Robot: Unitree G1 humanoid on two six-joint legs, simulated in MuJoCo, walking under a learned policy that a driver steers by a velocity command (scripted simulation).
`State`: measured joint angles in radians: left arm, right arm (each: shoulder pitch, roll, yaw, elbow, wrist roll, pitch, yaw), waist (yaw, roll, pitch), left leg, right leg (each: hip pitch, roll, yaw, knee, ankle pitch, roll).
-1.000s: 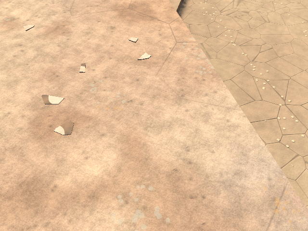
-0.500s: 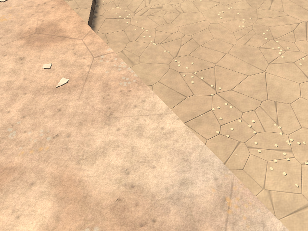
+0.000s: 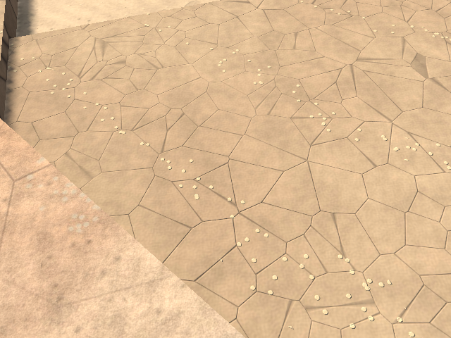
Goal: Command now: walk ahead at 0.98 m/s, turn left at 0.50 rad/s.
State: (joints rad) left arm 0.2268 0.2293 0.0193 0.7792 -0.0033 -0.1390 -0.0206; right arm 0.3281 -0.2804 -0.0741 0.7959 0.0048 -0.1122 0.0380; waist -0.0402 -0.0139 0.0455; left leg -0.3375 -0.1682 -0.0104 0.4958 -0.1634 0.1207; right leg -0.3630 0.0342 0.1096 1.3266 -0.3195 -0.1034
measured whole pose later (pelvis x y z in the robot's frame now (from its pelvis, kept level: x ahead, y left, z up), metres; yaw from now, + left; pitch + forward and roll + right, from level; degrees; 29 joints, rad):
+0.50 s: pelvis +0.44 -0.04 -0.12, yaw +26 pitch +1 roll -2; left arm 0.39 0.28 0.08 0.84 0.02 -0.10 -0.02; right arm 0.26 -0.24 -0.03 0.63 0.05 -0.01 -0.03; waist 0.02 0.02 -0.02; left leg -0.86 -0.02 0.00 2.16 -0.50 0.05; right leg -0.16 0.05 -0.03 0.51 -0.36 -0.03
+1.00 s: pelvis +0.81 +0.11 -0.07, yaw +53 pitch -1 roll +0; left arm 0.05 0.25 0.03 0.51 -0.02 -0.11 -0.02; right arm 0.38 -0.21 -0.04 0.68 0.00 -0.05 -0.05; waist 0.02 0.00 -0.01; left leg -0.38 -0.05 -0.09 1.11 -0.70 0.22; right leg -0.38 -0.09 0.02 0.56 0.08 0.07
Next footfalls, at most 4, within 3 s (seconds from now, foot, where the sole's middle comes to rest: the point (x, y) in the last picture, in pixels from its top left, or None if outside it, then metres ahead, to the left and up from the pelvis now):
0.34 right None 0.47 -0.14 -0.88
0.70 left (178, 275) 0.68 0.18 -0.77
1.02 right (204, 203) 1.03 0.10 -0.88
1.32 left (127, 225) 0.95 0.39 -0.88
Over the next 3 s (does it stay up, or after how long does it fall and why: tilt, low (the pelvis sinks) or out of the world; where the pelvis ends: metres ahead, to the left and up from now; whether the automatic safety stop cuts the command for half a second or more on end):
stays up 2.22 0.39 -0.13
